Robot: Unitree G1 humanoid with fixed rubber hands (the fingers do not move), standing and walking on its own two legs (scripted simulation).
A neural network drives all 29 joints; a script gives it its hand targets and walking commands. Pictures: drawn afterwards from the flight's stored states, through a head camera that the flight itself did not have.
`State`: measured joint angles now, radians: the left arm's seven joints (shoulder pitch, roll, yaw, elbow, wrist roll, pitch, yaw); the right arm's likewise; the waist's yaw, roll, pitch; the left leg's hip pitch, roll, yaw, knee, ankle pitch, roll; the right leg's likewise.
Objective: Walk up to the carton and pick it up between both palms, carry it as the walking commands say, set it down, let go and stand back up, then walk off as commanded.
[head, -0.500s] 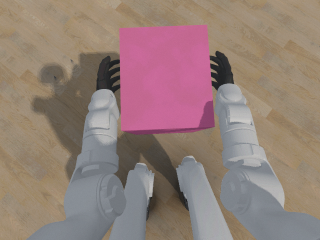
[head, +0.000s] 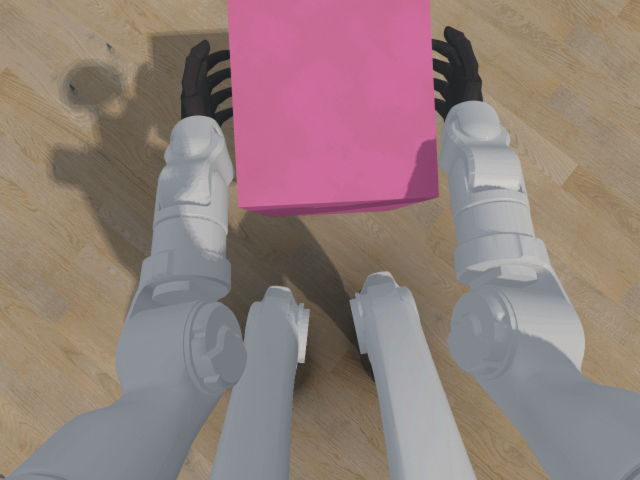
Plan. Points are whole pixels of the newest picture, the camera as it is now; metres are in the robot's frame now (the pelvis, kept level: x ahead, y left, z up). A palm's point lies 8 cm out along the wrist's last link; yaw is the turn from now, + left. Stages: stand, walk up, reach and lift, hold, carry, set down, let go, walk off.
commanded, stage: set down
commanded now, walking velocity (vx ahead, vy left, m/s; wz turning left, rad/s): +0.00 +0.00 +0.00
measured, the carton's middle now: (328, 123) +0.51 -0.03 -0.17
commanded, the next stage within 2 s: none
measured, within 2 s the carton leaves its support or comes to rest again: rests again in 1.82 s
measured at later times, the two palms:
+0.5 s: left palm (223, 123) +0.52 +0.11 -0.17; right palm (436, 111) +0.51 -0.18 -0.18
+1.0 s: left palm (237, 129) +0.54 +0.11 -0.26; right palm (421, 116) +0.53 -0.18 -0.26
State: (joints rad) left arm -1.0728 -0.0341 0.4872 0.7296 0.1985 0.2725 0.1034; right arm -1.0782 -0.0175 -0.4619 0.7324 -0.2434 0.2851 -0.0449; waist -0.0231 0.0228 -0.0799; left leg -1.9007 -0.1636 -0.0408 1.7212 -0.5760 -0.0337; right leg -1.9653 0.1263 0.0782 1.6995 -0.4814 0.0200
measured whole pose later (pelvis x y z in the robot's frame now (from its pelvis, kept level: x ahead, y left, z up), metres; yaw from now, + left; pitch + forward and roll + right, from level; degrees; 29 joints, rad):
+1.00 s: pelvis -0.01 +0.00 -0.11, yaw +2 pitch +41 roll +2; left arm -1.38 0.11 0.36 0.84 0.07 0.25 0.17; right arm -1.37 -0.19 -0.36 0.84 -0.11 0.27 -0.08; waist -0.05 0.02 0.24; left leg -2.19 -0.20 -0.01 2.12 -0.66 -0.05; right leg -2.25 0.11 0.04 2.10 -0.56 0.02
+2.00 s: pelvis -0.01 +0.00 -0.14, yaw +2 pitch +36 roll +1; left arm -1.43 0.15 0.33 0.94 0.05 0.21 0.17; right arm -1.42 -0.24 -0.32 0.96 -0.06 0.23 -0.05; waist -0.05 0.03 0.36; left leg -2.18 -0.19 0.00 2.23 -0.68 -0.04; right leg -2.22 0.07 0.00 2.20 -0.60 0.01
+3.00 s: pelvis -0.01 +0.00 -0.14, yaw +1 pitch +36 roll +0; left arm -1.51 0.30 0.12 1.10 -0.14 0.12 0.15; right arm -1.50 -0.38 -0.20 1.16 0.13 0.08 -0.07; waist -0.04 0.02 0.40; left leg -2.19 -0.14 0.01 2.22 -0.65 -0.02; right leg -2.23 0.05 -0.01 2.18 -0.57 0.00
